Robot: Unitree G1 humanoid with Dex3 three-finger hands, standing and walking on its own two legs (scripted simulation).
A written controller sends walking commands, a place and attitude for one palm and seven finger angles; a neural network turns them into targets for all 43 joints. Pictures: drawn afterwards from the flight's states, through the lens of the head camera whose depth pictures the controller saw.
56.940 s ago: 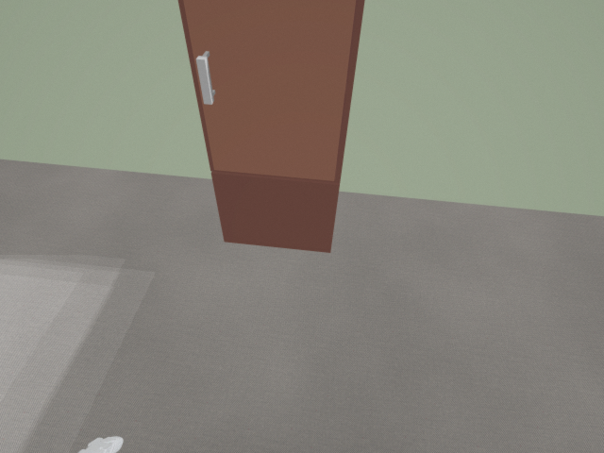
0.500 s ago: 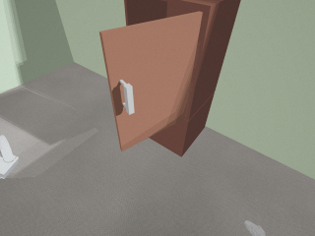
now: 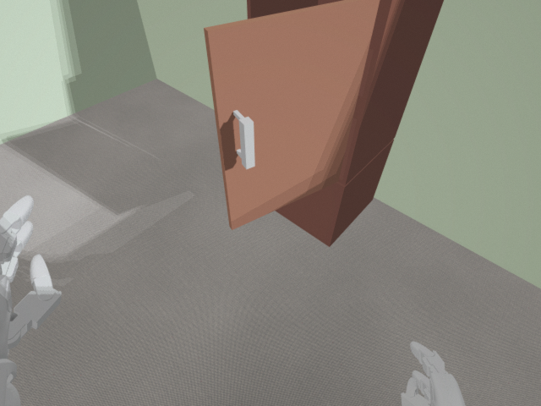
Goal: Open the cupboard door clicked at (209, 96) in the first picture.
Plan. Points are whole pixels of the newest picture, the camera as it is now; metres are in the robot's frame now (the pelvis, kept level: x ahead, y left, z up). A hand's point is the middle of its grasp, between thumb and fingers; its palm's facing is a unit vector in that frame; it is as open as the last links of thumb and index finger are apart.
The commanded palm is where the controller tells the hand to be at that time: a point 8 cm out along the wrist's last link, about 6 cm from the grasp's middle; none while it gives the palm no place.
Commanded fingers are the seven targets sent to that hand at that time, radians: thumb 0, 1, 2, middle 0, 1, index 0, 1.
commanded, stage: stop stepping back and stand still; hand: left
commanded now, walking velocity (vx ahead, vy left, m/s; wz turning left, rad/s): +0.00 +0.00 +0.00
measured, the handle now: (242, 139) +0.67 +0.12 +0.01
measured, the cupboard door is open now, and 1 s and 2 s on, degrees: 73 73 73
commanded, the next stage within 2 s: let the arm hang, fingers relaxed in 0.48 s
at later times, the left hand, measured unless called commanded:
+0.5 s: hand (19, 305) +0.18 +0.28 +0.15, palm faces +0.41 -0.79 -0.46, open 7.4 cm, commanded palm +0.12 +0.32 +0.18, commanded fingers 0.00 0.90 0.90 -0.20 -0.30 -0.20 -0.30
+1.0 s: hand out of the picture +0.00 +0.20 -0.18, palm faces +0.02 -0.98 -0.18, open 7.1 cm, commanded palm none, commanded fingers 0.00 0.90 0.90 -0.20 -0.30 -0.20 -0.30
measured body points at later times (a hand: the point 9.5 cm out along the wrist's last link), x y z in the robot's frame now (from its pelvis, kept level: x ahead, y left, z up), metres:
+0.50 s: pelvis -0.02 +0.02 +0.00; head -0.01 +0.03 +0.45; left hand +0.15 +0.32 +0.17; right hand +0.13 -0.20 -0.09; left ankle +0.02 +0.13 -0.74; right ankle +0.01 -0.09 -0.74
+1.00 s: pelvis -0.03 +0.01 +0.00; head +0.01 +0.03 +0.44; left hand +0.00 +0.25 -0.16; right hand +0.02 -0.26 -0.14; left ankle +0.02 +0.13 -0.74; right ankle +0.01 -0.09 -0.74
